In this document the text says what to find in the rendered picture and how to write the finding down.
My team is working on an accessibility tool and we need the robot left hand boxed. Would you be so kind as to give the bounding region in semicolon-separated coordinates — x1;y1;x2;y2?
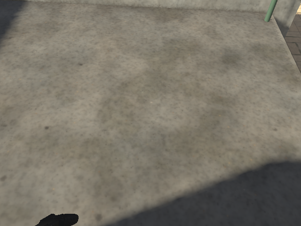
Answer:
35;214;79;226

